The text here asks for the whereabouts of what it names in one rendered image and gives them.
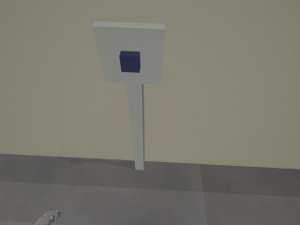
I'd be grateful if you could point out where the left robot hand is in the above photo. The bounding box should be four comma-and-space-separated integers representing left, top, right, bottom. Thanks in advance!
35, 210, 62, 225

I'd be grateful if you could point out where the panel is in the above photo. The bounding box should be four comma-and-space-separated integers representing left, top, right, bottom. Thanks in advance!
92, 21, 166, 171

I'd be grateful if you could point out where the button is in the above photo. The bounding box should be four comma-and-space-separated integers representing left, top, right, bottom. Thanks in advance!
119, 51, 141, 73

